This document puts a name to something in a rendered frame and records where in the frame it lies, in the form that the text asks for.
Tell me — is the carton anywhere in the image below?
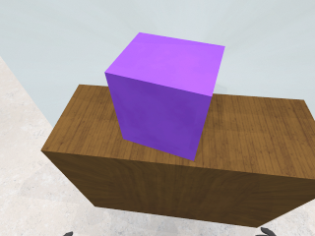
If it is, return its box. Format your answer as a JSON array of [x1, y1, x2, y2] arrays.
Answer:
[[104, 32, 225, 161]]

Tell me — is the pedestal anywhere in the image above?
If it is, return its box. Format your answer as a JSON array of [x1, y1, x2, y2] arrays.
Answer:
[[41, 85, 315, 228]]

